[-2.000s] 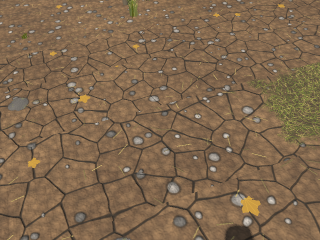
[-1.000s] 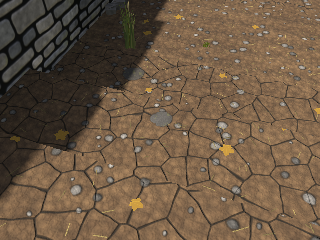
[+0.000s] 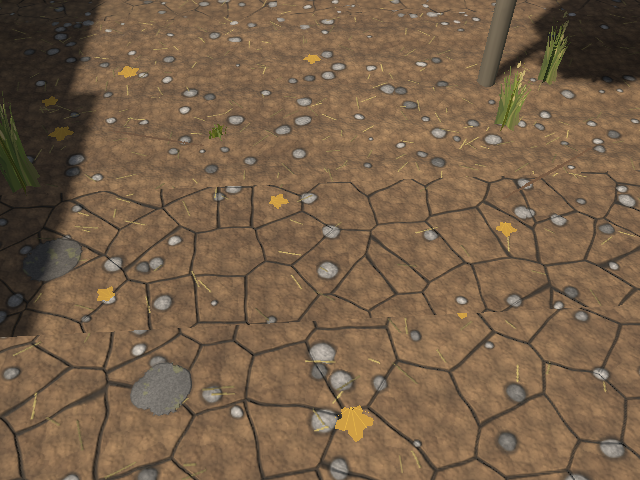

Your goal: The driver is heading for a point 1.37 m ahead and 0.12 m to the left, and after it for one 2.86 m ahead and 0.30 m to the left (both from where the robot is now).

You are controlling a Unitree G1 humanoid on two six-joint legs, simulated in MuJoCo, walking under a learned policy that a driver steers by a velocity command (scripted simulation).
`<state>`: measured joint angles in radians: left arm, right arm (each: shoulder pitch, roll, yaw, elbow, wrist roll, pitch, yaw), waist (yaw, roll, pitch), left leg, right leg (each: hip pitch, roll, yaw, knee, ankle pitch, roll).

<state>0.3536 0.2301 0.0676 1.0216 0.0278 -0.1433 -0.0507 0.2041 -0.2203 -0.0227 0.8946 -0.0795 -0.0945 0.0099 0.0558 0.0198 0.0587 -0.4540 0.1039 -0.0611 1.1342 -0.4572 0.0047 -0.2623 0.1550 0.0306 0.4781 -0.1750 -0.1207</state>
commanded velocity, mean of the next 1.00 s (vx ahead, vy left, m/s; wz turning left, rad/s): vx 0.18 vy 0.00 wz -0.12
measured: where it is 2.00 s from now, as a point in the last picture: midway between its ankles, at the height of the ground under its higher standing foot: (384, 409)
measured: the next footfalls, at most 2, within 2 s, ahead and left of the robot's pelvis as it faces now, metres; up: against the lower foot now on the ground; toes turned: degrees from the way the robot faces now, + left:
left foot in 0.20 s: +0.15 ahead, +0.10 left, +0.00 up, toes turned -3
right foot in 0.42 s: +0.16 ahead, -0.12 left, +0.00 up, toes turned -7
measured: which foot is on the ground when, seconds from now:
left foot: up 0.00-0.18, down 0.20-1.00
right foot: down 0.00-0.20, up 0.22-0.40, down 0.42-0.84, up 0.86-1.00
